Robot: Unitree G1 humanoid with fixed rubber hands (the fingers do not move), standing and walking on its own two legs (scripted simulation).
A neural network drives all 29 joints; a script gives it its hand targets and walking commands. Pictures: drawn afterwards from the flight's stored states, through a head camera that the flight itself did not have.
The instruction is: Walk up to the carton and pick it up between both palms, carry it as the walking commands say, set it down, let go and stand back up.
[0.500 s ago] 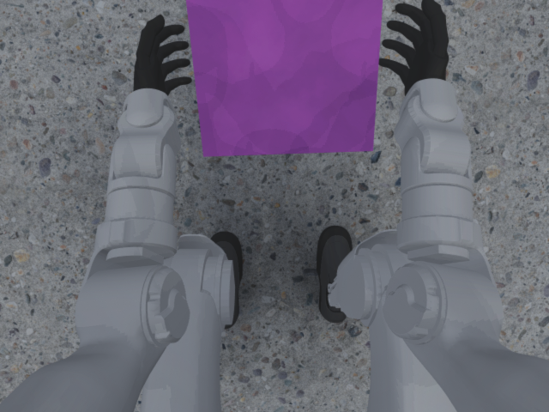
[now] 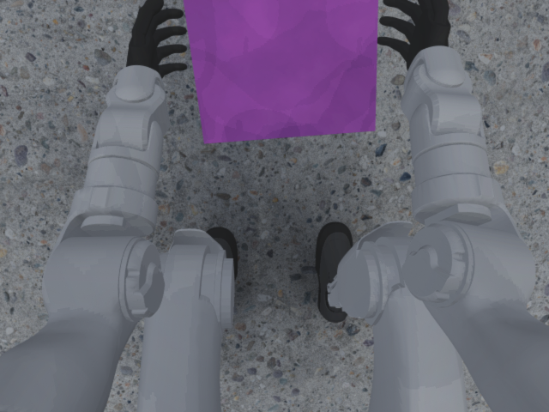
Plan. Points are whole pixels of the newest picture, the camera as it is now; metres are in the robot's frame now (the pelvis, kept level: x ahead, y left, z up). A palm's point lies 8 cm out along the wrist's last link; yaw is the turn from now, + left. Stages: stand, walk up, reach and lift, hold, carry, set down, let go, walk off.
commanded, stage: set down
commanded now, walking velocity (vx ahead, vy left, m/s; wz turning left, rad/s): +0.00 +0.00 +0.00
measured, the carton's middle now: (283, 55) +0.54 -0.01 -0.30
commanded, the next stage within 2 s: none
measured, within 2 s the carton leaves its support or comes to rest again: rests again in 1.06 s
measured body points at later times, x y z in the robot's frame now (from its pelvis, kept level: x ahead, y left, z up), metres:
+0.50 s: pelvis +0.00 +0.00 -0.01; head +0.36 +0.02 +0.25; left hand +0.52 +0.16 -0.21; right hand +0.53 -0.18 -0.18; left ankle +0.11 +0.11 -0.37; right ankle +0.12 -0.12 -0.37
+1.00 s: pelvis +0.00 +0.00 -0.02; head +0.37 +0.01 +0.24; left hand +0.53 +0.15 -0.22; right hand +0.53 -0.19 -0.20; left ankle +0.11 +0.11 -0.37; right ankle +0.12 -0.12 -0.37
